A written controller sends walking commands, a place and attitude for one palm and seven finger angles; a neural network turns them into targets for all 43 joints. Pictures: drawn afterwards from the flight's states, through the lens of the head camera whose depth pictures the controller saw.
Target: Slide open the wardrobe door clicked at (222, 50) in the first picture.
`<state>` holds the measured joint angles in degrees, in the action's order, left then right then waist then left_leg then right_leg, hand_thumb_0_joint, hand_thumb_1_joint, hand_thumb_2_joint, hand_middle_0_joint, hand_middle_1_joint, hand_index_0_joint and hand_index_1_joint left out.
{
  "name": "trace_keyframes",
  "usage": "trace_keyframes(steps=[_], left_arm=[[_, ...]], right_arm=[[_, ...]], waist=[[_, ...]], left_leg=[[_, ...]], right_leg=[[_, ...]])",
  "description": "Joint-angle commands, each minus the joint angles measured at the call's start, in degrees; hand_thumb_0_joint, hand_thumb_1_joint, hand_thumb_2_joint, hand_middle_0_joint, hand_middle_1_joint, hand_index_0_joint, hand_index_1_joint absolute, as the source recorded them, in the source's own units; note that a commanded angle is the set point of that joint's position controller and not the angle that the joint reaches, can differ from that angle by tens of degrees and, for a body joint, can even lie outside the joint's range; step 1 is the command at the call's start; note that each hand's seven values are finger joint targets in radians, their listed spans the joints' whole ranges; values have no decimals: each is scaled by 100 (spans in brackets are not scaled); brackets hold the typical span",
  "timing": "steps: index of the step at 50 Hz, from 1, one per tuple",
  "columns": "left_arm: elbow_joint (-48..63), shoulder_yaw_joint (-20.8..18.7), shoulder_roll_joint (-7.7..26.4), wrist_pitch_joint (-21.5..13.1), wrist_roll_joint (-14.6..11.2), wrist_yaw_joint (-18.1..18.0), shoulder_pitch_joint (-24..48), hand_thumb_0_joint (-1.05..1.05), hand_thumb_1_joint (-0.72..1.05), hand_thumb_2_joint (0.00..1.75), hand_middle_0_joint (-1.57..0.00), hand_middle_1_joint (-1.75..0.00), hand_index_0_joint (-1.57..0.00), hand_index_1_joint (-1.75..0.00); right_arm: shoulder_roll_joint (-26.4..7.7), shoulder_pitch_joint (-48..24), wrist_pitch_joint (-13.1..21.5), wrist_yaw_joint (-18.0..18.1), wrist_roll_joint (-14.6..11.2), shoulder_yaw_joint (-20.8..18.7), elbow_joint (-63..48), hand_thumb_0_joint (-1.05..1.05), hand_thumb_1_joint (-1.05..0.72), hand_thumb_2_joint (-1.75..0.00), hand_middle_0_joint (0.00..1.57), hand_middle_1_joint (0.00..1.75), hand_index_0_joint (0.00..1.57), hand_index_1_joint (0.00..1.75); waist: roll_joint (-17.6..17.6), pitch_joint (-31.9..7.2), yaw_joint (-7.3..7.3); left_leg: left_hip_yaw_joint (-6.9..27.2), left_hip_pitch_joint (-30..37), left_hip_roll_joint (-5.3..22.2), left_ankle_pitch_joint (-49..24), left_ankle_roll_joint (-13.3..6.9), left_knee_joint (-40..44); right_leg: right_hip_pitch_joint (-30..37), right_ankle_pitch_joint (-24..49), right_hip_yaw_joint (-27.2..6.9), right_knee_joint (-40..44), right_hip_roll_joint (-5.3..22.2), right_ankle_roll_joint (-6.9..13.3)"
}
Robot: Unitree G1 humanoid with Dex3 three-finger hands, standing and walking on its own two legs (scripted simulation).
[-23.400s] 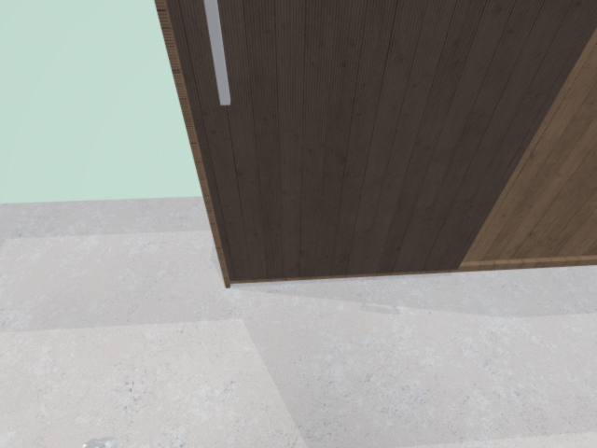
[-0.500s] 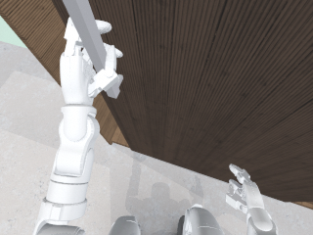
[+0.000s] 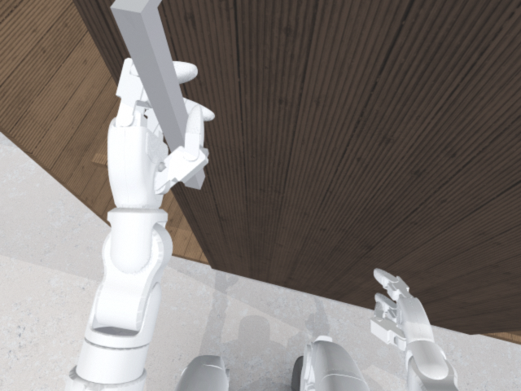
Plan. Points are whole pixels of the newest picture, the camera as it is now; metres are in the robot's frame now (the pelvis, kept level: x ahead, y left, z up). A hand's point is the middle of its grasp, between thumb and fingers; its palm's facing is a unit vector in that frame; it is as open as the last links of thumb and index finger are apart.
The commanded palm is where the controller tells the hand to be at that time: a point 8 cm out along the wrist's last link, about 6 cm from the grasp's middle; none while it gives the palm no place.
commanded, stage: step sideways, sliding the door along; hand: left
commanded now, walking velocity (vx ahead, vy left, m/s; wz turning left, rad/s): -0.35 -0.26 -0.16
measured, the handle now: (181, 108) +0.37 +0.16 +0.19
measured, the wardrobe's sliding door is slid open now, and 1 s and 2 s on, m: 0.28 0.56 0.56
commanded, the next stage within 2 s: stop walking and hold the door there in 1.26 s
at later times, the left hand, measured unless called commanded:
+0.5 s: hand (347, 190) +0.31 -0.02 +0.18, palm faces -0.01 -1.00 -0.02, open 6.5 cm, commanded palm +0.29 -0.02 +0.18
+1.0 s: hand (492, 220) +0.30 -0.15 +0.19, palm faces +0.05 -1.00 -0.06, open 6.3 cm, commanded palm +0.28 -0.16 +0.18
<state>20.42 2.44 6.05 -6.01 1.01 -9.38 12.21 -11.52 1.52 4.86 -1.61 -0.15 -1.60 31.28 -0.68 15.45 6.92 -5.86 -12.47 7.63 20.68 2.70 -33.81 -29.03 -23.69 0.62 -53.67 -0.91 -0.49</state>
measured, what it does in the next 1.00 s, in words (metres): steps to the right: right foot, then left foot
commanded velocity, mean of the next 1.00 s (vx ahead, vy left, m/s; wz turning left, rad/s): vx -0.10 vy -0.29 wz -0.02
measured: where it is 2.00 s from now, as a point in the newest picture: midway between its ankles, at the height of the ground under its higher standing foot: outside the picture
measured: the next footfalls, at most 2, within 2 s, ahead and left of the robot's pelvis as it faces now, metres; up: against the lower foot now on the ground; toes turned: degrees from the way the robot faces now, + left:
right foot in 0.20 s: +0.06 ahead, -0.20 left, +0.00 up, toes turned -6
left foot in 0.40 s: -0.01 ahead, +0.04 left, +0.00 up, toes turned +2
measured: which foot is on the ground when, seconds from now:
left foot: down 0.00-0.22, up 0.24-0.38, down 0.40-0.74, up 0.76-0.84, down 0.86-1.00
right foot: up 0.00-0.18, down 0.20-0.40, up 0.42-0.70, down 0.72-0.86, up 0.88-1.00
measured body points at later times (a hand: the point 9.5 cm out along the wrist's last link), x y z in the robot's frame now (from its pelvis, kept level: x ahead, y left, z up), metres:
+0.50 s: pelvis -0.06 -0.10 +0.00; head +0.02 -0.09 +0.44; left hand +0.31 +0.04 +0.18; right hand +0.15 -0.33 -0.09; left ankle -0.05 +0.04 -0.73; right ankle -0.03 -0.23 -0.67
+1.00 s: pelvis -0.13 -0.24 +0.00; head -0.06 -0.25 +0.45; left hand +0.29 -0.09 +0.19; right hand +0.03 -0.49 -0.11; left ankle -0.08 -0.07 -0.73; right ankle -0.11 -0.38 -0.69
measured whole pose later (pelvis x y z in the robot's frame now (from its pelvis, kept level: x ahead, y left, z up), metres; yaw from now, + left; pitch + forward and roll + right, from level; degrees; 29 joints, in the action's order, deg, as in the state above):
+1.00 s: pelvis -0.13 -0.24 +0.00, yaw -8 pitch -2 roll -2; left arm -14.0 -3.6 10.2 -2.1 -4.0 -8.7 35.1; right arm -12.1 6.4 1.7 1.4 -1.6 -2.3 37.0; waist -2.8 10.5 4.7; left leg -3.0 -15.7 11.3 14.1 4.9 -32.2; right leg -24.6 -23.8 2.2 -50.4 0.1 -0.9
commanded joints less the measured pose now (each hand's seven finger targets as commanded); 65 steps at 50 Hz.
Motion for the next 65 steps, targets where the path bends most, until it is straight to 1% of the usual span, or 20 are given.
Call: trace_keyframes(steps=[1, 7, 11, 14, 18, 20, 21, 32, 34, 37, 40, 42, 43, 44, 51, 55, 58, 60, 62, 65], left_arm=[[1544, 1547, -447, -883, 160, 575, 2477, 0, 90, 90, -45, -140, -45, -140], [1259, 1478, -372, -860, 56, 625, 2524, 0, 90, 90, -45, -140, -45, -140], [1599, 1217, 297, -843, 33, 570, 2601, 0, 90, 90, -45, -140, -45, -140], [2080, 1089, 215, -810, -56, 479, 2170, 0, 90, 90, -45, -140, -45, -140], [1655, 1339, -15, -1029, -97, 544, 2817, 0, 90, 90, -45, -140, -45, -140], [1414, 1578, -207, -954, -211, 697, 2944, 0, 90, 90, -45, -140, -45, -140], [673, 1268, -232, -814, -79, 650, 3094, 0, 90, 90, -45, -140, -45, -140], [-587, 898, -99, -481, -228, 682, 4072, 0, 90, 90, -45, -140, -45, -140], [-565, 852, 8, -496, -216, 647, 4112, 0, 90, 90, -45, -140, -45, -140], [-224, 783, 478, -425, -176, 503, 4605, 0, 90, 90, -45, -140, -45, -140], [-156, 145, 950, -374, -248, 356, 4284, 0, 90, 90, -45, -140, -45, -140], [-321, 516, 543, -434, -338, 462, 4587, 0, 90, 90, -45, -140, -45, -140], [-500, 543, 378, -439, -433, 567, 4557, 0, 90, 90, -45, -140, -45, -140], [-1042, 638, 123, -416, -349, 674, 4848, 0, 90, 90, -45, -140, -45, -140], [-1641, 1160, -449, -308, -464, 650, 5743, 0, 90, 90, -45, -140, -45, -140], [-1585, 702, 420, -147, -358, 399, 6092, 0, 90, 90, -45, -140, -45, -140], [-1182, 498, 551, -242, -444, 436, 5674, 0, 90, 90, -45, -140, -45, -140], [-1290, 774, 108, -302, -590, 590, 5534, 0, 90, 90, -45, -140, -45, -140], [-1383, 562, 284, -444, -484, 649, 5922, 0, 90, 90, -45, -140, -45, -140], [-1382, 395, 508, -372, -482, 569, 5591, 0, 90, 90, -45, -140, -45, -140]], right_arm=[[-517, -206, 472, -84, 2, -118, -906, 0, -90, -90, 20, 30, 20, 30], [-442, -238, 506, -52, -30, -45, -848, 0, -90, -90, 20, 30, 20, 30], [-149, -469, 452, 90, -152, 107, -824, 0, -90, -90, 20, 30, 20, 30], [-59, -361, 502, 238, -84, 100, -603, 0, -90, -90, 20, 30, 20, 30], [-212, -204, 179, 200, -38, 8, -354, 0, -90, -90, 20, 30, 20, 30], [-670, -380, 85, 123, -127, -206, -832, 0, -90, -90, 20, 30, 20, 30], [-814, -437, 93, 21, -90, -306, -812, 0, -90, -90, 20, 30, 20, 30], [-705, -16, 143, 197, -149, -223, -505, 0, -90, -90, 20, 30, 20, 30], [-564, -38, 186, 229, -270, -149, -496, 0, -90, -90, 20, 30, 20, 30], [-47, -488, 275, 401, -275, 113, -478, 0, -90, -90, 20, 30, 20, 30], [-414, -97, 303, 650, -164, -103, -53, 0, -90, -90, 20, 30, 20, 30], [-502, 71, 115, 630, -162, -136, -31, 0, -90, -90, 20, 30, 20, 30], [-796, 5, 46, 551, -110, -299, -201, 0, -90, -90, 20, 30, 20, 30], [-816, -56, -45, 299, -124, -298, -198, 0, -90, -90, 20, 30, 20, 30], [-661, -101, -45, 328, -296, -89, -353, 0, -90, -90, 20, 30, 20, 30], [-358, -262, 52, 517, -290, -7, -175, 0, -90, -90, 20, 30, 20, 30], [-557, 112, 91, 606, -260, -133, 36, 0, -90, -90, 20, 30, 20, 30], [-865, 177, -4, 474, -215, -254, -83, 0, -90, -90, 20, 30, 20, 30], [-691, 19, -42, 264, -206, -216, -132, 0, -90, -90, 20, 30, 20, 30], [-798, 151, 36, 271, -320, -209, -244, 0, -90, -90, 20, 30, 20, 30]], waist=[[-1143, -3080, -735], [-1531, -3014, -731], [743, -3078, -693], [1800, -3914, -505], [909, -4041, -928], [-1242, -3975, -725], [-870, -3651, -663], [-1664, -3154, -828], [-1084, -3364, -748], [1091, -3343, -720], [1837, -4067, -753], [490, -4175, -981], [-1114, -4161, -878], [-769, -4029, -775], [-1193, -3447, -806], [907, -3138, -850], [456, -4176, -875], [-1417, -4141, -948], [-1855, -3397, -797], [-1337, -3661, -775]], left_leg=[[484, 3061, 1727, -6690, -881, 456], [46, 2366, 1491, -5769, -631, 144], [-409, 106, 63, -297, -138, -1375], [850, -1269, -585, 2122, -40, -2489], [265, 1131, -24, -1423, -30, 559], [2258, 2605, 2434, -6084, -1213, 1009], [1963, 2438, 2316, -5854, -1406, 878], [308, 1542, 1532, -4324, -671, 701], [196, 1358, 1130, -3433, -393, -25], [-16, -705, -237, 1324, -12, -1577], [157, -926, -382, 917, -57, -975], [437, 1363, 410, -3179, -336, 748], [2051, 2604, 1924, -6136, -1045, 724], [2195, 2517, 2261, -5450, -1292, 958], [629, 581, 1419, -2302, -792, 489], [23, -501, -345, 860, -56, -1149], [124, 626, 32, -1990, -203, -273], [1970, 2240, 1728, -5653, -1063, 463], [1546, 1744, 1846, -5231, -1235, 534], [669, 1158, 1137, -3808, -636, -104]], right_leg=[[-660, -22, -3, -19, 233, -77], [785, 1017, 402, 1729, -49, -96], [2506, 7252, -714, 2890, 1315, 271], [3895, 8989, -1856, 2359, 1878, 1037], [2290, 6367, -509, 1607, 1002, 526], [-52, -315, -361, -163, 228, -20], [-439, -504, -614, -1023, -33, 50], [1204, 397, 411, 1499, -63, -139], [1977, 1626, 470, 2802, 4, -118], [2440, 6257, -841, 2890, 1764, 562], [3746, 8021, -658, 1786, 1559, 841], [1932, 5582, 56, 694, 970, 204], [149, 1267, 99, -12, 214, -226], [-2, -488, -435, -544, 249, -51], [1966, 605, 307, 1628, 176, -70], [1777, 3536, -914, 3118, 1615, 521], [2525, 6056, -127, 1397, 1115, 349], [681, 1075, 13, 304, 161, -234], [479, -657, -270, 457, 305, -25], [2096, 1359, 246, 2255, 103, -25]])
